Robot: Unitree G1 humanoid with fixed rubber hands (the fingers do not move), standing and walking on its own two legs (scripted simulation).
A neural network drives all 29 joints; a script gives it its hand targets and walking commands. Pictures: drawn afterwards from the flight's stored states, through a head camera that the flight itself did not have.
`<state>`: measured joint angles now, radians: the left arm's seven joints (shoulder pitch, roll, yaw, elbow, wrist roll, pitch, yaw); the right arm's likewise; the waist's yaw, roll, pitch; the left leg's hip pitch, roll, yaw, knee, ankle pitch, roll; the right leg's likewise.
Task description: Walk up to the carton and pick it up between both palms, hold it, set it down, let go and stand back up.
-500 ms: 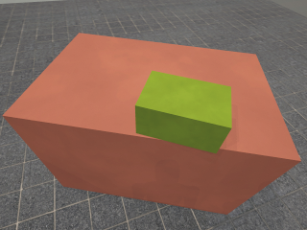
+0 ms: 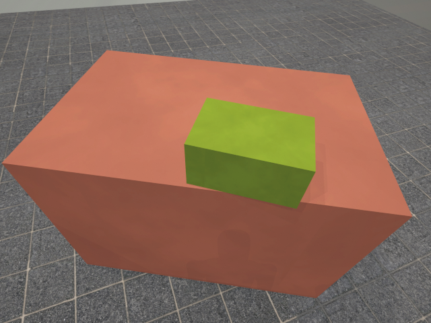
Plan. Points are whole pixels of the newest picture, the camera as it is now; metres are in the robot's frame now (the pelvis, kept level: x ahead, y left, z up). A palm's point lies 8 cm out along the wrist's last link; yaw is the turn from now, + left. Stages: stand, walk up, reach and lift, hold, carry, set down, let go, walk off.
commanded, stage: walk up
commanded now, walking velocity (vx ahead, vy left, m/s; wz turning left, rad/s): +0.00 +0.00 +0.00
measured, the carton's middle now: (249, 150) +0.52 -0.08 +0.01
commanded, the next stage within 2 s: none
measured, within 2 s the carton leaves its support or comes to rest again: neither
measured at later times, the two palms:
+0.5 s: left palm (159, 297) +0.21 +0.12 -0.14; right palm out of the picture -0.01 -0.32 -0.17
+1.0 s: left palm (102, 265) +0.28 +0.27 -0.16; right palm out of the picture +0.11 -0.25 -0.13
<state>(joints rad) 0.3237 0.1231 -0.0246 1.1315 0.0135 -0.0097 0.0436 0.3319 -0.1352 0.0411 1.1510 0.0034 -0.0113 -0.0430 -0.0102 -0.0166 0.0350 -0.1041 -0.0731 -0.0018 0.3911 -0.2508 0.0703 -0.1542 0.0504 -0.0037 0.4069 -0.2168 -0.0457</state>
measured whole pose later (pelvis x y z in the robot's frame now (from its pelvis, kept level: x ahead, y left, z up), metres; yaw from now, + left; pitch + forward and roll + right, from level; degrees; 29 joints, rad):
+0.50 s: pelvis +0.10 -0.10 -0.02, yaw -11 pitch +1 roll -2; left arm 0.17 0.15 0.04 0.99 0.05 -0.04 0.01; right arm 0.39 -0.22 -0.03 1.09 -0.03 -0.04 -0.03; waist -0.02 0.10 0.08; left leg -0.10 0.17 0.10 0.69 -0.50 -0.05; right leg -0.36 -0.04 -0.06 0.58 -0.26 0.05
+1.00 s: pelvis +0.12 +0.01 -0.02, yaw -10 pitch -1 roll -3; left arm 0.12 0.32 0.10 0.90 0.03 0.08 0.03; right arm 0.27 -0.22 -0.06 0.91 -0.02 0.05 0.04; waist -0.03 -0.05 0.06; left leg -0.40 0.09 0.04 0.71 -0.30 0.00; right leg -0.43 -0.14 -0.01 0.89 -0.51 0.06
